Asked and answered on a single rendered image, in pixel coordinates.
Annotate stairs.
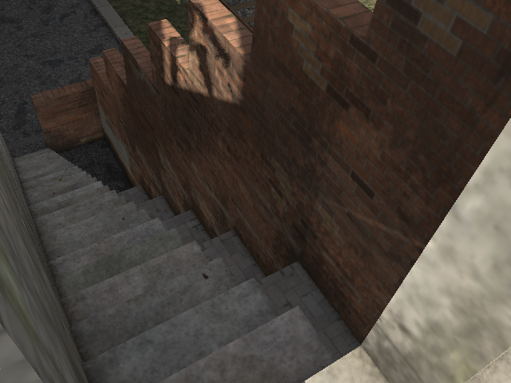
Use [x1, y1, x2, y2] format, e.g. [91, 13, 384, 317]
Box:
[12, 148, 337, 383]

